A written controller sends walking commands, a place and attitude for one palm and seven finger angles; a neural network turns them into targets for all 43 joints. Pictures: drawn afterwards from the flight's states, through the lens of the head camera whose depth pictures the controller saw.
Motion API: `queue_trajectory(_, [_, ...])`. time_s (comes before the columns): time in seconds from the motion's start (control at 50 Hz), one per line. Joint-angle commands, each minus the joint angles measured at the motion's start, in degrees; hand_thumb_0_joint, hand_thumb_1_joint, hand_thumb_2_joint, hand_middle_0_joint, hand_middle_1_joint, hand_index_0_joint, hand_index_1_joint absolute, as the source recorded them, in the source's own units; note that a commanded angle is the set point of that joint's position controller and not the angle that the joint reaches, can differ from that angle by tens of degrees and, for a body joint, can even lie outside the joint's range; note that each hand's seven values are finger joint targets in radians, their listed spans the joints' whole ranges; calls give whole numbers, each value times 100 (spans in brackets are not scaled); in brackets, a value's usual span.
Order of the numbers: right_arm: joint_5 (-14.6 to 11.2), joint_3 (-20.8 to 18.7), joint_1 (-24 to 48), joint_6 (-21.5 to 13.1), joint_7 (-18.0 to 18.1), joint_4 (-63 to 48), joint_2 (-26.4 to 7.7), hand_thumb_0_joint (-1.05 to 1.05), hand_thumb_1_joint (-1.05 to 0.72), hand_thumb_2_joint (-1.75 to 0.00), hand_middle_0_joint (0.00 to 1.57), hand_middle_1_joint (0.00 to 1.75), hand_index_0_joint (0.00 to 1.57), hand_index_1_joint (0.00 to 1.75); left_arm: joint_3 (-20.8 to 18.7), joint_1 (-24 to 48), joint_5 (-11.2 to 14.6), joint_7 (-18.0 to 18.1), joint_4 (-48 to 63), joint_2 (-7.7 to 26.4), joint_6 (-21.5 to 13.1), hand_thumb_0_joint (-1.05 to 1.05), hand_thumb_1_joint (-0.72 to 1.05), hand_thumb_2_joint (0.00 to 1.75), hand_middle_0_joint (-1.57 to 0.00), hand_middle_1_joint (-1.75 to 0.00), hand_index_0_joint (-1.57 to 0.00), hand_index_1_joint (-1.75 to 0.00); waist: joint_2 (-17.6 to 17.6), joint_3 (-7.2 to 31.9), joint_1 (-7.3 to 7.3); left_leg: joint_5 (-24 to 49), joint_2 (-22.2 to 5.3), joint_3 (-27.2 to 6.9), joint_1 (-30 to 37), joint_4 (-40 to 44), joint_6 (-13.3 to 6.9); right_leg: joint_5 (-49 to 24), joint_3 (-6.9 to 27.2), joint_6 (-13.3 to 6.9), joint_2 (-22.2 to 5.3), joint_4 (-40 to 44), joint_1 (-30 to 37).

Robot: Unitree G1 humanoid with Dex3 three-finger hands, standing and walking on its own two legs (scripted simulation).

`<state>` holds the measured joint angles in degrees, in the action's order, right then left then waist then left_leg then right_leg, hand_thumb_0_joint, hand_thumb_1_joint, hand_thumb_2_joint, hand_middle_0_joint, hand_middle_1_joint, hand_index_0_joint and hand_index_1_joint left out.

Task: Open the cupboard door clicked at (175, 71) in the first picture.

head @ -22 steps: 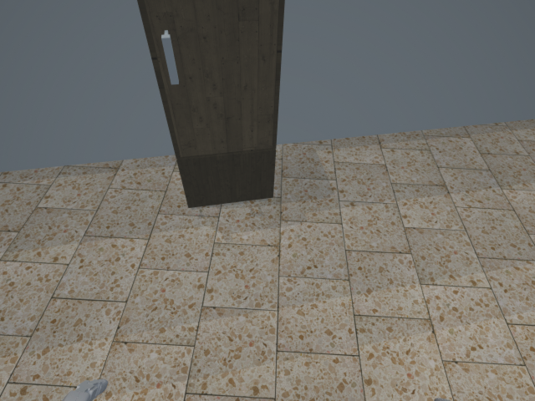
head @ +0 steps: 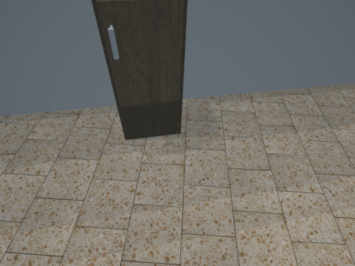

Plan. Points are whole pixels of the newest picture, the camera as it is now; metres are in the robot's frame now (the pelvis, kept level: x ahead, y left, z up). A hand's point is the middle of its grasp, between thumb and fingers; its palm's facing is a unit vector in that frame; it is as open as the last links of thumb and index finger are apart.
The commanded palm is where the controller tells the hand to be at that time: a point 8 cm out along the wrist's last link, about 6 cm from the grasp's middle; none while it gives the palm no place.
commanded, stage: stand and wait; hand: left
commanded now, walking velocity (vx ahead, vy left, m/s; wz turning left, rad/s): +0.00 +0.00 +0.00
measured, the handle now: (113, 42) +1.05 +0.38 +0.00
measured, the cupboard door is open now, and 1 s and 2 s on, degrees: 0 0 0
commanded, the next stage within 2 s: look at it before walking up in 0.48 s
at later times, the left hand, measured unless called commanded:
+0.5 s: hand out of the picture +0.06 +0.23 -0.15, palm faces -0.04 -0.94 -0.34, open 7.4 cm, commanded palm none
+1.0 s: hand out of the picture +0.07 +0.23 -0.15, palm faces -0.04 -0.94 -0.34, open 7.4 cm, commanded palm none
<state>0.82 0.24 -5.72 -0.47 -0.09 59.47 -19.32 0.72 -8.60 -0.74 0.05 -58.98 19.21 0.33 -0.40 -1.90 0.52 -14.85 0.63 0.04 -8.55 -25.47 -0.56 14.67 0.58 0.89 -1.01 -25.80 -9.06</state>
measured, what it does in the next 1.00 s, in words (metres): stands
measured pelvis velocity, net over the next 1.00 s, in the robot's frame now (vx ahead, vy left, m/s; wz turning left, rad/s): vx -0.01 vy -0.01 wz -0.01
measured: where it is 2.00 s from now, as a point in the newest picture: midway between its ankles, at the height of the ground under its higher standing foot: outside the picture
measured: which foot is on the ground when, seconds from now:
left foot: down 0.00-1.00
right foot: down 0.00-1.00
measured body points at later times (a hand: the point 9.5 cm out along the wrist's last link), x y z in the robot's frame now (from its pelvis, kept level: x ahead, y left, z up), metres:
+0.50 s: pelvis -0.02 -0.01 +0.00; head -0.02 -0.02 +0.45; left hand +0.06 +0.28 -0.13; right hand +0.05 -0.31 -0.13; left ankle -0.01 +0.11 -0.74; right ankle -0.01 -0.13 -0.74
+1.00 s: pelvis -0.01 -0.01 +0.00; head -0.01 -0.02 +0.45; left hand +0.07 +0.28 -0.13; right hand +0.06 -0.31 -0.13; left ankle -0.01 +0.11 -0.74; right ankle -0.01 -0.13 -0.74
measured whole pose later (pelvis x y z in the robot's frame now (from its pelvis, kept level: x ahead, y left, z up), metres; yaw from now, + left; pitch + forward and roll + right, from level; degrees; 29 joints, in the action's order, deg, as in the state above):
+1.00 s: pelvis -0.01 -0.01 +0.00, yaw -1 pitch -2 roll +0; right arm 0.6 0.4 -6.6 -0.8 -0.3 64.1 -19.6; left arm 0.5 -7.6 -0.7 -0.1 -62.5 19.6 -0.5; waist 0.0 -2.1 0.1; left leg -11.8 -0.9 0.2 -7.9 -21.5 0.8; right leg 11.5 0.7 -0.3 0.5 -22.1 -8.7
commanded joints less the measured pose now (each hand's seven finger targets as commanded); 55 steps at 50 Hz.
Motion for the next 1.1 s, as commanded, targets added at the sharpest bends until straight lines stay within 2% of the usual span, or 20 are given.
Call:
queue_trajectory(0.0, [-20, -259, 344, -142, 95, -354, -1149, 0, -90, -90, 20, 30, 20, 30, -282, 321, 14, 70, 388, 1180, -146, 0, 90, 90, -20, -30, -20, -30, 19, 462, -48, 1112, -670, -515, 45, 495, -183, -1079, 468, -255, -574, 427, 87])
queue_trajectory(0.3, [-24, -222, 168, -121, 69, 6, -1174, 0, -90, -90, 20, 30, 20, 30, -269, 332, 16, 57, 117, 1208, -165, 0, 90, 90, -20, -30, -20, -30, -46, 216, -52, 514, -673, -556, -75, 707, -121, -311, 634, -274, -571, 777, -93])
queue_trajectory(0.36, [-22, -222, 158, -130, 69, 35, -1174, 0, -90, -90, 20, 30, 20, 30, -271, 318, 14, 60, 103, 1211, -173, 0, 90, 90, -20, -30, -20, -30, 10, 274, -45, 604, -688, -554, -34, 697, -119, -396, 653, -281, -577, 771, -81])
queue_trajectory(0.38, [-27, -220, 129, -132, 66, 43, -1167, 0, -90, -90, 20, 30, 20, 30, -270, 341, 13, 61, 100, 1221, -176, 0, 90, 90, -20, -30, -20, -30, -67, 319, -57, 620, -698, -557, -36, 711, -116, -419, 634, -276, -576, 764, -37])
queue_trajectory(0.6, [-20, -221, 122, -136, 66, 86, -1164, 0, -90, -90, 20, 30, 20, 30, -276, 346, 12, 58, 89, 1201, -186, 0, 90, 90, -20, -30, -20, -30, -8, 269, -51, 618, -715, -525, -18, 739, -93, -419, 659, -277, -566, 812, -114])
queue_trajectory(0.74, [-33, -223, 131, -144, 72, 85, -1165, 0, -90, -90, 20, 30, 20, 30, -276, 324, 8, 63, 71, 1204, -200, 0, 90, 90, -20, -30, -20, -30, 27, 399, -51, 871, -744, -517, 83, 703, -96, -808, 621, -275, -567, 747, -5])
queue_trajectory(0.86, [-35, -215, 159, -142, 75, 82, -1179, 0, -90, -90, 20, 30, 20, 30, -272, 333, 9, 59, 61, 1215, -191, 0, 90, 90, -20, -30, -20, -30, 47, 315, -49, 846, -749, -520, 56, 746, -93, -809, 617, -266, -561, 765, -6])
queue_trajectory(0.96, [-37, -218, 169, -156, 79, 87, -1182, 0, -90, -90, 20, 30, 20, 30, -277, 319, 7, 63, 58, 1211, -198, 0, 90, 90, -20, -30, -20, -30, 46, 461, -47, 1064, -766, -519, 157, 731, -103, -1049, 604, -266, -569, 724, 106])
queue_trajectory(1.08, [-35, -214, 209, -148, 85, 80, -1191, 0, -90, -90, 20, 30, 20, 30, -273, 324, 9, 60, 35, 1217, -200, 0, 90, 90, -20, -30, -20, -30, 15, 406, -49, 1081, -762, -516, 191, 753, -93, -1095, 602, -265, -574, 757, 82])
